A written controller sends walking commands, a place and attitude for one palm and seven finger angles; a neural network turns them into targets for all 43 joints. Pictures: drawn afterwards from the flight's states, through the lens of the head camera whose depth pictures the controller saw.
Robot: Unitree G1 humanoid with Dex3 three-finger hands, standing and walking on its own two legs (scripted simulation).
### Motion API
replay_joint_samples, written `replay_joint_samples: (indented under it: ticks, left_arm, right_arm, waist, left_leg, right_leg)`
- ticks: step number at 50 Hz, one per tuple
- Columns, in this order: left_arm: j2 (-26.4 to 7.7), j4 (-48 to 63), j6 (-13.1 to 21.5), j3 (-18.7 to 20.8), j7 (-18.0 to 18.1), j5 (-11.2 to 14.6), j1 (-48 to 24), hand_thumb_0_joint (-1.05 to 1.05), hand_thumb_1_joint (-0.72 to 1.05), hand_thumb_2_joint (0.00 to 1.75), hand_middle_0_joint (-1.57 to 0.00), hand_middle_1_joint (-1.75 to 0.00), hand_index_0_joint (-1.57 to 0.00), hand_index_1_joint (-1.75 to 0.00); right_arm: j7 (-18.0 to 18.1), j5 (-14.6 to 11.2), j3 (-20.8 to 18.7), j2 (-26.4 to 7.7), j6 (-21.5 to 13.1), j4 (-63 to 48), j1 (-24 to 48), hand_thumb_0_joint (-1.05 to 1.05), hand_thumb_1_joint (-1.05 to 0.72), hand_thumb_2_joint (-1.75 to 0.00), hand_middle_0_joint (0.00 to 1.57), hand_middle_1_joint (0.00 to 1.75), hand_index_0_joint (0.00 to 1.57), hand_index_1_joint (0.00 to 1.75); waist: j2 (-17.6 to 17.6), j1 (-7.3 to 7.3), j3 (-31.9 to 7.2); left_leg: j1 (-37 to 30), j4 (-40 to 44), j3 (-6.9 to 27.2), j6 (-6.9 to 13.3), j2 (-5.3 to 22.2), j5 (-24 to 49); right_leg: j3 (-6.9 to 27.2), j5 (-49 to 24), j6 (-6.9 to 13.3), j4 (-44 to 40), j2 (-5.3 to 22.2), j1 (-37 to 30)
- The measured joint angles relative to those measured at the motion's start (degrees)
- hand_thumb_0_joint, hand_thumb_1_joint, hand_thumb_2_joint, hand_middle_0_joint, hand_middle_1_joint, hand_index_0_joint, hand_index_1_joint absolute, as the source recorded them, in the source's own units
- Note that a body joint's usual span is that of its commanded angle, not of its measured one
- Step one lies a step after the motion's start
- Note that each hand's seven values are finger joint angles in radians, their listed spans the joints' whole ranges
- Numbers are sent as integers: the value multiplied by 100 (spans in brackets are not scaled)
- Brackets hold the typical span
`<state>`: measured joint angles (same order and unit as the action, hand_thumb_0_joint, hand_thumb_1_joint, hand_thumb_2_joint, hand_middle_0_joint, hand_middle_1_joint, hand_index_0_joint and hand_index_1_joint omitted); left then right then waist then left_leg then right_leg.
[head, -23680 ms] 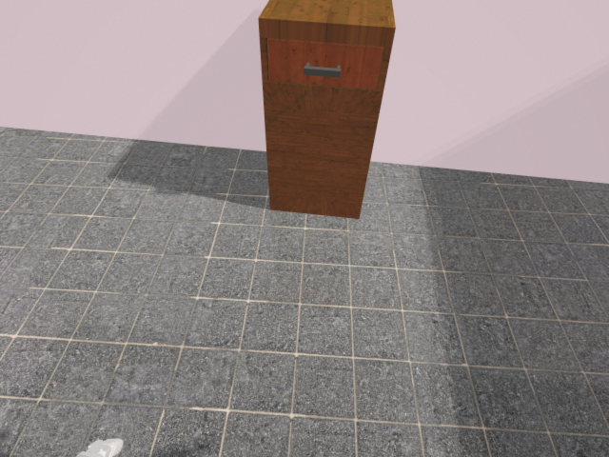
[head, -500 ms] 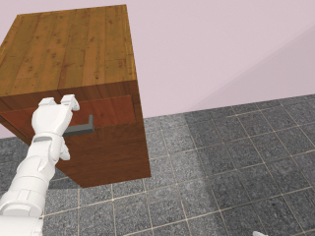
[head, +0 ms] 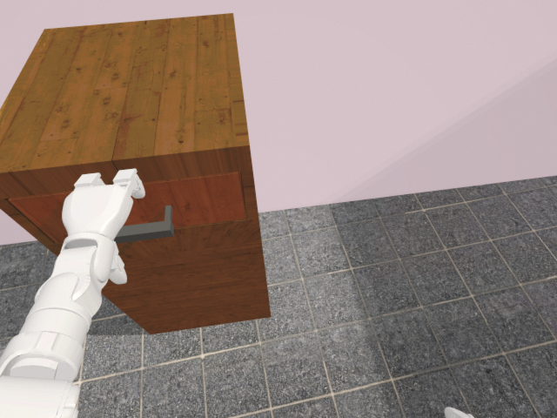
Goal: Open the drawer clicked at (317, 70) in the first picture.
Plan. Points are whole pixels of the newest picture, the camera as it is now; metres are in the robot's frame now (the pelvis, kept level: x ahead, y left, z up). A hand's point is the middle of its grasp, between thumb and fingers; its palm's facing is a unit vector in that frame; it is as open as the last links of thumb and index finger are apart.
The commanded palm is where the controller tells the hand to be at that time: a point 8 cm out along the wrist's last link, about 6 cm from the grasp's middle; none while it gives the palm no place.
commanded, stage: re-aim the fingers above the handle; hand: left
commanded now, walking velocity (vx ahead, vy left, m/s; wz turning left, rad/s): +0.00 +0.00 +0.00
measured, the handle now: (139, 223) +0.43 +0.28 -0.04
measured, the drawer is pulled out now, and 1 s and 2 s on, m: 0.00 0.00 0.00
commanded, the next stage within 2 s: lower the fingers behind the handle in 0.76 s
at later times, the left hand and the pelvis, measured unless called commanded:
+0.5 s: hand (114, 231) +0.38 +0.29 +0.02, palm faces -0.04 -0.02 -1.00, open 13.8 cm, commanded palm +0.36 +0.28 +0.08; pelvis +0.00 +0.00 +0.00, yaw +0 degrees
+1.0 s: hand (116, 227) +0.38 +0.28 +0.02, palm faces -0.03 -0.02 -1.00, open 13.7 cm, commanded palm +0.36 +0.29 +0.07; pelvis +0.00 +0.00 +0.00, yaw +0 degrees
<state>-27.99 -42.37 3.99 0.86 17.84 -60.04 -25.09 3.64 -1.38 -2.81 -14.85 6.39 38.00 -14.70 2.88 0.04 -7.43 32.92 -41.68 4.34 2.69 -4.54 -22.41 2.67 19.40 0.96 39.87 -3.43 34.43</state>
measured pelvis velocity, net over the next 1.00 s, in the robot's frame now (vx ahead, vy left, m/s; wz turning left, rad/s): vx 0.00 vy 0.00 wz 0.01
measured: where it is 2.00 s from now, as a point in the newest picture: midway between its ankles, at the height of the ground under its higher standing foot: outside the picture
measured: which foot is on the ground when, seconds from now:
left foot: down 0.00-1.00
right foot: down 0.00-1.00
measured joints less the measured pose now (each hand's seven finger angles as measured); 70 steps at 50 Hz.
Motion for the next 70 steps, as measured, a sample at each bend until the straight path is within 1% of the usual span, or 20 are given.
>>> replay_joint_samples:
  ticks: [4,11,20,27,35,44,50,53,57,60,63,66,68,70]
  left_arm:
    - [20,-50,-9,-35,28,-12,-73,0,-49,30,-34,-124,-34,-123]
    - [31,-126,-81,-27,20,26,-72,0,-49,30,-34,-123,-33,-124]
    - [-45,-131,-58,100,-82,32,20,0,-49,30,-33,-121,-32,-122]
    - [-37,51,28,117,-43,26,150,0,-49,30,-32,-121,-32,-121]
    - [52,84,-85,16,97,32,83,0,-49,30,-33,-122,-33,-122]
    - [72,-128,-170,-116,15,15,-118,0,-49,30,-35,-122,-34,-125]
    - [35,-278,-65,-83,-12,28,-193,0,-49,30,-33,-122,-32,-124]
    - [-4,-315,16,-27,-13,-17,-217,0,-49,30,-33,-123,-32,-124]
    - [-75,-588,-14,6,-83,-50,-231,0,-49,30,-32,-123,-31,-123]
    - [-103,-684,92,91,-106,-62,-183,0,-49,30,-32,-122,-31,-122]
    - [-103,-546,326,191,-4,-118,-87,0,-49,30,-32,-121,-31,-121]
    - [-82,-362,527,296,257,-179,-25,0,-49,30,-32,-121,-32,-121]
    - [-65,-314,555,365,440,-199,-7,0,-49,30,-33,-122,-32,-121]
    - [-17,-328,483,342,641,-181,2,0,-49,30,-35,-124,-32,-121]
  right_arm:
    - [-3,9,-10,-5,6,29,-3,1,-90,-90,20,30,20,30]
    - [-16,8,12,20,32,35,9,1,-90,-90,20,30,20,30]
    - [-16,4,29,45,48,-2,-9,1,-90,-90,20,30,20,30]
    - [-15,15,-28,12,10,3,-45,1,-90,-90,20,30,20,30]
    - [-32,13,-31,-1,-4,55,-13,1,-90,-90,20,30,20,30]
    - [-8,5,40,42,25,55,31,1,-90,-90,20,30,20,30]
    - [-4,-1,67,48,37,15,31,1,-90,-90,20,30,20,30]
    - [-5,13,70,41,59,0,27,1,-90,-90,20,30,20,30]
    - [-11,14,54,20,65,-32,25,1,-90,-90,20,30,20,30]
    - [-6,25,22,7,38,-69,-9,1,-90,-90,20,30,20,30]
    - [8,73,-37,-1,6,-50,-65,1,-90,-90,20,30,20,30]
    - [-3,137,-84,-9,-6,55,-89,0,-90,-90,20,30,20,30]
    - [-33,174,-97,-12,9,140,-82,1,-90,-90,20,30,20,30]
    - [-80,185,-110,-14,28,206,-74,1,-90,-90,20,30,20,30]
  waist:
    - [0,14,-7]
    - [27,-7,-27]
    - [9,-45,-16]
    - [18,-37,-1]
    - [31,-20,-5]
    - [27,11,-19]
    - [1,15,-35]
    - [-27,23,-49]
    - [-41,-27,-59]
    - [-58,-70,-33]
    - [-69,-94,-40]
    - [-64,-111,-92]
    - [-56,-121,-141]
    - [-24,-121,-172]
  left_leg:
    - [39,-35,26,-6,-10,-7]
    - [19,-26,9,-10,3,-6]
    - [-9,7,-25,-19,33,7]
    - [29,-29,-12,-14,30,-11]
    - [35,-54,8,-5,5,-30]
    - [-15,-3,37,-10,-8,2]
    - [12,-17,26,-19,2,7]
    - [82,-58,12,-27,14,3]
    - [222,-147,-6,-36,30,-16]
    - [381,-254,-8,-37,38,-43]
    - [586,-412,0,-38,40,-96]
    - [801,-609,-1,-36,38,-179]
    - [925,-732,-17,-32,38,-238]
    - [1009,-827,-28,-25,35,-283]
  right_leg:
    - [-30,15,5,30,10,30]
    - [-14,8,9,27,-3,19]
    - [19,-22,20,0,-30,6]
    - [2,-9,14,11,-27,27]
    - [-20,24,4,35,-3,24]
    - [-48,11,12,-1,14,-28]
    - [-41,4,20,25,4,9]
    - [-32,1,27,68,-10,86]
    - [-24,4,32,145,-30,227]
    - [-31,17,31,229,-44,377]
    - [-52,54,28,353,-54,565]
    - [-66,124,20,522,-62,769]
    - [-60,175,14,639,-69,895]
    - [-57,216,5,727,-71,977]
